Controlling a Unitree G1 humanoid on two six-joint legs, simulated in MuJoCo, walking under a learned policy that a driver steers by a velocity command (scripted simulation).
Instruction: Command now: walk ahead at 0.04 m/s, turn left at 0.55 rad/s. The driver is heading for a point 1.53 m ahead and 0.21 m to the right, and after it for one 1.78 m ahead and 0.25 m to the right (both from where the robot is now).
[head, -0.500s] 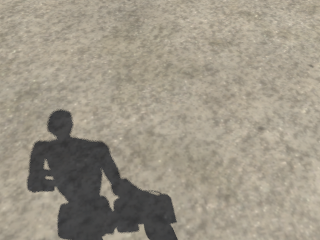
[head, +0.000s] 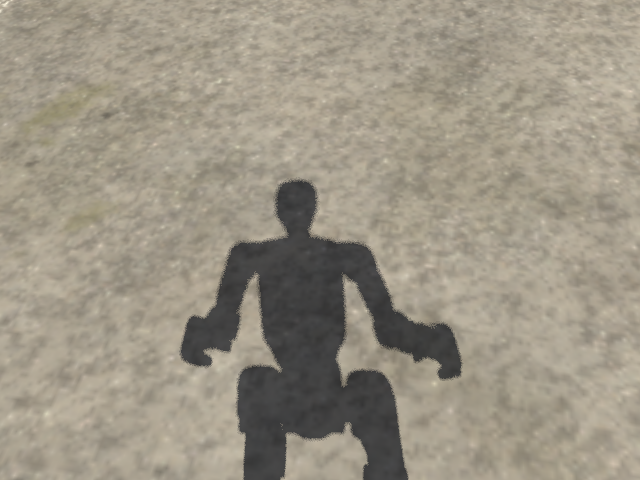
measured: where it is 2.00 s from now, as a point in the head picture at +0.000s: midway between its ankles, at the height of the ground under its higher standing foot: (323, 429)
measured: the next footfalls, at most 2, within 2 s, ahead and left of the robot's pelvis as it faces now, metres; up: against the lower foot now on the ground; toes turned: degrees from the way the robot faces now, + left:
left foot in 0.16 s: +0.05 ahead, +0.14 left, +0.00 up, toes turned +5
right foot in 0.48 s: +0.06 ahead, -0.10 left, +0.00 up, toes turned +5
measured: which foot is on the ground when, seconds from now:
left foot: up 0.00-0.14, down 0.16-1.00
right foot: down 0.00-0.16, up 0.18-0.46, down 0.48-1.00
